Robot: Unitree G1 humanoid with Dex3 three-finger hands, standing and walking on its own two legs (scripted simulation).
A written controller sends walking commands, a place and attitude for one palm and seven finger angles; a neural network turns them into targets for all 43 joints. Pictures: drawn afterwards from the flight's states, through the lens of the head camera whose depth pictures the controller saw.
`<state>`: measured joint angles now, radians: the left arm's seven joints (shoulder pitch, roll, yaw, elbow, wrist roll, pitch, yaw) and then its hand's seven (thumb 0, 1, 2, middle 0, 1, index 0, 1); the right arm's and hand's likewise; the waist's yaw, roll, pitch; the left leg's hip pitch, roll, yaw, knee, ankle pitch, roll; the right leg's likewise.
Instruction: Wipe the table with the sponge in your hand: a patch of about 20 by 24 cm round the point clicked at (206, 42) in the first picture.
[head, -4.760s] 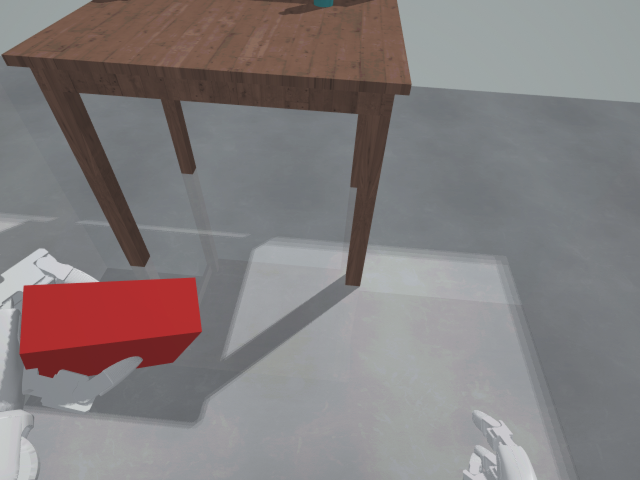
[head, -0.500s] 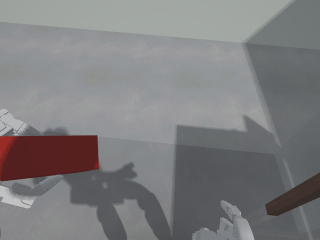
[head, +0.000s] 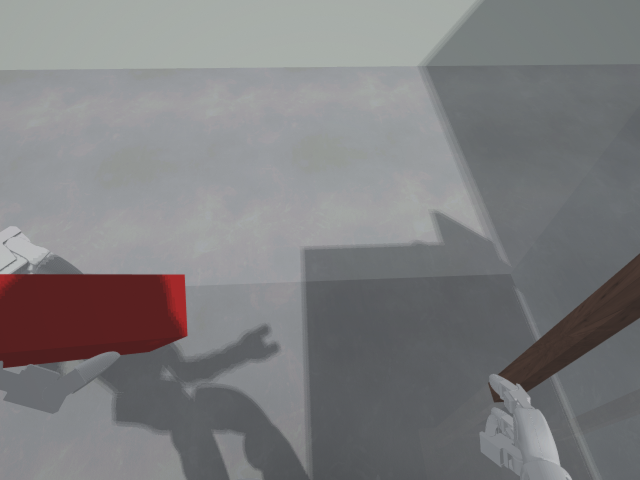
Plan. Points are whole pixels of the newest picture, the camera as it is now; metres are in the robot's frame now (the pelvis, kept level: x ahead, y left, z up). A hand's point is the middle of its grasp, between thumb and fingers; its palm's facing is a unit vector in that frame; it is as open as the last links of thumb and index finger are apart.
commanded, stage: turn to face it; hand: left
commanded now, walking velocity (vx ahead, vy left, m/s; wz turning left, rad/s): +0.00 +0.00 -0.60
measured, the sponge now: (115, 320) +0.23 +0.20 +0.15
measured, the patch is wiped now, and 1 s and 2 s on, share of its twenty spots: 0.00 0.00 0.00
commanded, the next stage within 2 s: none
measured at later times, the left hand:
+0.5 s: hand (213, 311) +0.24 +0.11 +0.16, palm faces +0.07 -0.84 -0.54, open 9.7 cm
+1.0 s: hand (338, 408) +0.16 +0.00 +0.18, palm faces -0.11 -0.90 -0.43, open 9.8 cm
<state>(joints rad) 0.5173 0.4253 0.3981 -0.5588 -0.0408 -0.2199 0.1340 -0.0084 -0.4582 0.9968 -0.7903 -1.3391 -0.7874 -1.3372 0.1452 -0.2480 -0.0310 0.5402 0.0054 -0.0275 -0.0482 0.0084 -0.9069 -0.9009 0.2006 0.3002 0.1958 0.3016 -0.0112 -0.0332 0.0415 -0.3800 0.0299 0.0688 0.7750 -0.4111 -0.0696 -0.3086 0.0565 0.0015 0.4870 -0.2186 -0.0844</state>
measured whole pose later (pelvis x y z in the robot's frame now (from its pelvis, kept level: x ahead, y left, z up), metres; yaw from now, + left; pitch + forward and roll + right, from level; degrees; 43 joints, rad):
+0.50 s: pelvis -0.05 -0.03 -0.02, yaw -19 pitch +0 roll -1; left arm 0.44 0.41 0.38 -0.54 -0.02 -0.16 0.13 -0.01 -0.46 1.00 -0.78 -1.34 -0.78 -1.34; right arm 0.21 -0.15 0.04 0.52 0.02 -0.05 0.03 0.01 -0.90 -0.90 0.21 0.30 0.20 0.30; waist 0.01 0.07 0.13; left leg -0.27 0.28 0.29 0.65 -0.33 -0.09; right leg -0.29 0.00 -0.15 0.59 -0.31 0.02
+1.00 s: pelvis -0.15 -0.07 +0.00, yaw -35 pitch +2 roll +4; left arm 0.47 0.35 0.34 -0.49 -0.05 -0.18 0.15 -0.01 -0.46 1.00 -0.78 -1.35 -0.78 -1.35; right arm 0.16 -0.26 -0.03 0.57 0.01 0.08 -0.01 0.01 -0.91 -0.90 0.20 0.30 0.19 0.30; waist 0.04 -0.01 0.01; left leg -0.40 0.01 0.00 0.93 -0.41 -0.07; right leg -0.33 0.14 0.08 0.34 -0.03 -0.13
